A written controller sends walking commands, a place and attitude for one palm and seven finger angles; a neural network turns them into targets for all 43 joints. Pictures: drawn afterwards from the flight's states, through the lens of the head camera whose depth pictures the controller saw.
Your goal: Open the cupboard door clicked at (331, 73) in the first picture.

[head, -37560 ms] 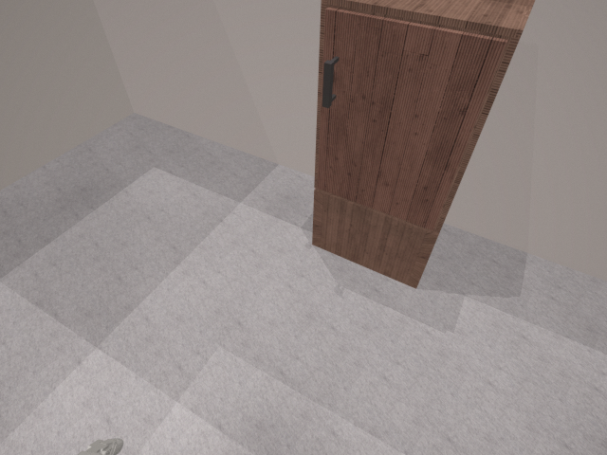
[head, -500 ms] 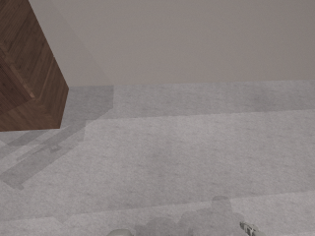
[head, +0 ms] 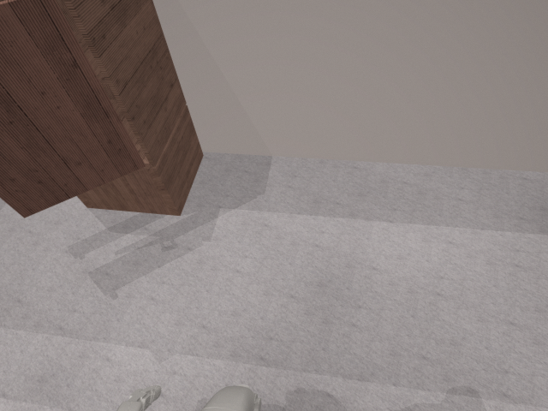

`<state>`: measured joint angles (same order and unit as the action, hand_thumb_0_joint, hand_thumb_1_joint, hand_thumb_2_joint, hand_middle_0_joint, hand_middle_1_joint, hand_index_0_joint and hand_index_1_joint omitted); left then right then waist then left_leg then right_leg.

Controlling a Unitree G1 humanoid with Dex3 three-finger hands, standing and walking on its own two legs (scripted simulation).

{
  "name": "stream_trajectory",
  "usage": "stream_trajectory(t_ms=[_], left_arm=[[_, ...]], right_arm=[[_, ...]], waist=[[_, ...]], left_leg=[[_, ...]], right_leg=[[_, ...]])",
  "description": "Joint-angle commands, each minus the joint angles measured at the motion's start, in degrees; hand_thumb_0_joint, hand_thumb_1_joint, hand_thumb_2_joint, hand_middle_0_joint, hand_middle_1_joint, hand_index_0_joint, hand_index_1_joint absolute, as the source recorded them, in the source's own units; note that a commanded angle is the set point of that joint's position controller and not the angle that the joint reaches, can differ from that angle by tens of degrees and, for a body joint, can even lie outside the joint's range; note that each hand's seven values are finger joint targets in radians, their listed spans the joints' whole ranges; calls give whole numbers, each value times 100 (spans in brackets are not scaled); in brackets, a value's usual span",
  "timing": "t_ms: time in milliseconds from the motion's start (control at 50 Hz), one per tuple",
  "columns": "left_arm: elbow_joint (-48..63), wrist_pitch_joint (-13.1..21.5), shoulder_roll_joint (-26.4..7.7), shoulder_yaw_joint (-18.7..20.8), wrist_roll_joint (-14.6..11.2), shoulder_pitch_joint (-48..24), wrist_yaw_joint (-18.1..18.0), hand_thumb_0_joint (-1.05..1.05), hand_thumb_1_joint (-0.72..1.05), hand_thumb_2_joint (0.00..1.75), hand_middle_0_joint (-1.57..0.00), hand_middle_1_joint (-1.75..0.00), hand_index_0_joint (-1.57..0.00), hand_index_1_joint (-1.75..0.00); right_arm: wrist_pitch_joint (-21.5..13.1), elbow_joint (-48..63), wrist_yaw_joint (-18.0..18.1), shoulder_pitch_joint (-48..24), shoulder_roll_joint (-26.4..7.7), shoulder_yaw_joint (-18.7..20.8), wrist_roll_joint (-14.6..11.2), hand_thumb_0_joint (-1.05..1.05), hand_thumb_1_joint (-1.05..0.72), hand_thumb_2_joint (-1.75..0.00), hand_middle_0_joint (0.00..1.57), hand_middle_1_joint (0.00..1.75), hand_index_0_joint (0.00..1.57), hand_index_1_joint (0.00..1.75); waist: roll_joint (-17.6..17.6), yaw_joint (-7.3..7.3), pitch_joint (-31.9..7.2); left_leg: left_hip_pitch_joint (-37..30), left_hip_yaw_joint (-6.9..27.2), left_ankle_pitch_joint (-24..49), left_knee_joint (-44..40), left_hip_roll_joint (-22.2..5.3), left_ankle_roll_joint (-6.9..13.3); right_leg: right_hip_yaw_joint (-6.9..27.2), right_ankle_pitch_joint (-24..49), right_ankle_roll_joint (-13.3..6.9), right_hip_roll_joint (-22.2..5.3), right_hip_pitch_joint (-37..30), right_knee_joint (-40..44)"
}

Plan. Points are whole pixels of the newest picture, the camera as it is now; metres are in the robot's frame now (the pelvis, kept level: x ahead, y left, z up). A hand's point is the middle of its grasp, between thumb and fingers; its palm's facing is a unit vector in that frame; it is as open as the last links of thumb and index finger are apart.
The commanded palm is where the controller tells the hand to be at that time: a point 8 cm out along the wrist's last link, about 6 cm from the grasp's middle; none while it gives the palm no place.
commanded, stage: turn to face it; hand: left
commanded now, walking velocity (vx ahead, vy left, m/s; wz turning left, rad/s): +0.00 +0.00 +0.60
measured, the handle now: out of the picture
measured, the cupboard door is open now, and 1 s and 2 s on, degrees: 39 39 39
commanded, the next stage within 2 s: take the last steps up to it in 0.88 s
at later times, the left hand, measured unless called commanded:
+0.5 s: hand out of the picture -0.01 +0.27 -0.17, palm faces +0.33 -0.91 -0.24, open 7.3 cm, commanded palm none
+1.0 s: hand out of the picture +0.00 +0.19 -0.15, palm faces +0.45 -0.86 -0.25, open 7.3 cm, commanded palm none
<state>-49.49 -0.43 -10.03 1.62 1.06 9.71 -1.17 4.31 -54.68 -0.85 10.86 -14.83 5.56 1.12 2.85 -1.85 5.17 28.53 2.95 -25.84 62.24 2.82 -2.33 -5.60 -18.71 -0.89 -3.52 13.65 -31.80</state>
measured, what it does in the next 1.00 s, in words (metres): steps on the spot, turning left: left foot, then right foot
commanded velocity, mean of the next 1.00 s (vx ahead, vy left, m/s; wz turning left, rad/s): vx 0.01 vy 0.01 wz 0.39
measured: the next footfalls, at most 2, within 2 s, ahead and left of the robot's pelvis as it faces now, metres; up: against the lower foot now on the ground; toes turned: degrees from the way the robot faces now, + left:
left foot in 0.32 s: +0.03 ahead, +0.13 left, +0.00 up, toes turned +18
right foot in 0.84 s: +0.07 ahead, -0.09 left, +0.00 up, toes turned +21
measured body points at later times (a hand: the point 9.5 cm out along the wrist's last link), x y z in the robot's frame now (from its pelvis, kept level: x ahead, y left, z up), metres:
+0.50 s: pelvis +0.00 +0.04 +0.00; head +0.04 +0.08 +0.45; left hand -0.03 +0.31 -0.16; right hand +0.19 -0.17 -0.12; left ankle -0.01 +0.12 -0.74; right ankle +0.01 -0.12 -0.65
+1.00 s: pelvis +0.02 -0.01 +0.00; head +0.05 -0.02 +0.45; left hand -0.02 +0.23 -0.13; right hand +0.15 -0.22 -0.16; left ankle -0.06 +0.10 -0.66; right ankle +0.03 -0.11 -0.74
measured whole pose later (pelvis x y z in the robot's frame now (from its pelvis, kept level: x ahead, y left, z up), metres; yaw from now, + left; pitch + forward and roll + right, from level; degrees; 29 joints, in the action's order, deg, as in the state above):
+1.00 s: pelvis +0.02 -0.01 +0.00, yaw +27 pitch +0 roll +2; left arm -54.0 -0.1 -8.3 1.6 0.9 11.5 -1.6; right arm 4.0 -58.7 -0.1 13.3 -12.7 4.5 1.0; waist 1.8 -1.8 4.0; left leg 26.9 1.1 -24.3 61.4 1.6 -2.1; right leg -6.0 -17.9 -1.7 -2.6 9.8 -28.1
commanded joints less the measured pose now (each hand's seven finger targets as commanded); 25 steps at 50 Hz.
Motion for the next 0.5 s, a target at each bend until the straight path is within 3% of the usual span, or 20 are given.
stream_trajectory(t_ms=[0, 60, 100, 180, 220, 240, 260, 280, 300, 320, 340, 360, 380, 420, 480], left_arm=[[331, 151, -955, 259, -25, 171, -96, 0, 90, 90, -20, -30, -20, -30], [216, 158, -1049, 309, -7, 551, -110, 0, 90, 90, -20, -30, -20, -30], [133, 147, -1116, 337, 14, 761, -106, 0, 90, 90, -20, -30, -20, -30], [57, 106, -1314, 424, 68, 803, -87, 0, 90, 90, -20, -30, -20, -30], [25, 89, -1372, 460, 80, 733, -67, 0, 90, 90, -20, -30, -20, -30], [37, 82, -1426, 479, 56, 665, -45, 0, 90, 90, -20, -30, -20, -30], [70, 72, -1436, 489, 8, 538, -19, 0, 90, 90, -20, -30, -20, -30], [162, 42, -1247, 459, -35, 480, 13, 0, 90, 90, -20, -30, -20, -30], [443, 6, -805, 313, -77, 187, 48, 0, 90, 90, -20, -30, -20, -30], [562, -89, -896, 275, -21, -200, -16, 0, 90, 90, -20, -30, -20, -30], [565, -101, -905, 298, -8, -200, -23, 0, 90, 90, -20, -30, -20, -30], [428, -111, -842, 328, -5, -237, -23, 0, 90, 90, -20, -30, -20, -30], [279, -129, -914, 347, 5, -190, 2, 0, 90, 90, -20, -30, -20, -30], [115, -139, -874, 338, 22, 78, 59, 0, 90, 90, -20, -30, -20, -30], [15, -146, -823, 329, 20, 248, 57, 0, 90, 90, -20, -30, -20, -30]], right_arm=[[-76, 423, -59, -201, -315, 35, -22, 0, -90, -90, 20, 30, 20, 30], [-68, 439, -72, -469, -210, -21, -34, 0, -90, -90, 20, 30, 20, 30], [-75, 478, -73, -664, -175, -56, -34, 0, -90, -90, 20, 30, 20, 30], [-145, 579, -88, -866, -97, -117, -57, 0, -90, -90, 20, 30, 20, 30], [-183, 586, -84, -682, -133, -111, -64, 0, -90, -90, 20, 30, 20, 30], [-203, 556, -75, -503, -217, -90, -53, 0, -90, -90, 20, 30, 20, 30], [-236, 480, -71, -150, -355, -53, -34, 0, -90, -90, 20, 30, 20, 30], [-288, 378, -49, 300, -809, 59, -2, 0, -90, -90, 20, 30, 20, 30], [-310, 346, 7, 730, -1473, 230, 26, 0, -90, -90, 20, 30, 20, 30], [-255, 208, 62, 976, -1499, 208, -23, 0, -90, -90, 20, 30, 20, 30], [-276, 291, 100, 704, -1373, 144, 14, 0, -90, -90, 20, 30, 20, 30], [-308, 393, 166, 368, -1211, 123, 32, 0, -90, -90, 20, 30, 20, 30], [-311, 479, 195, 76, -1041, 73, 40, 0, -90, -90, 20, 30, 20, 30], [-366, 519, 208, -105, -888, -14, 25, 0, -90, -90, 20, 30, 20, 30], [-412, 464, 202, -4, -817, -49, 0, 0, -90, -90, 20, 30, 20, 30]], waist=[[-1542, 78, -480], [-1216, 251, -620], [-1303, 366, -632], [-1458, 462, -573], [-1538, 370, -642], [-1431, 242, -689], [-1179, 12, -845], [-84, -254, -1178], [1657, -491, -1239], [960, -517, -1248], [676, -369, -1089], [956, -277, -974], [824, -144, -754], [411, 67, -717], [224, 143, -809]], left_leg=[[620, -161, 379, 802, -364, -197], [553, -383, 266, 53, -400, -241], [403, -523, 121, -443, -403, -227], [-145, -854, -47, -1644, -369, -102], [-598, -958, 130, -2225, -325, -15], [-1060, -1020, 518, -2703, -271, 29], [-1749, -986, 1165, -3351, -243, 104], [-2800, -61, 2306, -3805, -933, 411], [-3292, 2183, 4690, -4089, -2545, 1305], [-3000, 2014, 4991, -4008, -2769, 1598], [-2665, 1783, 4084, -4139, -2640, 1648], [-2455, 1691, 3624, -4178, -2292, 1527], [-2096, 1457, 3366, -4254, -2063, 1403], [-2001, 1054, 3389, -4299, -1753, 1211], [-2106, 818, 3665, -4301, -1554, 1135]], right_leg=[[436, 3424, -330, -1345, -855, 1110], [230, 3733, -381, -1466, -1365, 999], [150, 3904, -439, -1568, -1474, 907], [-39, 3981, -512, -1785, -1346, 636], [-123, 3769, -433, -1862, -1151, 390], [-274, 3593, -306, -1819, -904, 126], [-514, 3267, -100, -1704, -525, -407], [-735, 1953, 225, -1314, 432, -1531], [-588, -1946, 640, -411, 2001, -2962], [252, -2044, 511, -459, 2011, -3404], [354, -1813, 478, -511, 2015, -3525], [440, -1461, 503, -496, 2103, -3610], [576, -1060, 511, -468, 2022, -3663], [566, -547, 526, -368, 1856, -3636], [517, -211, 587, -263, 1752, -3433]])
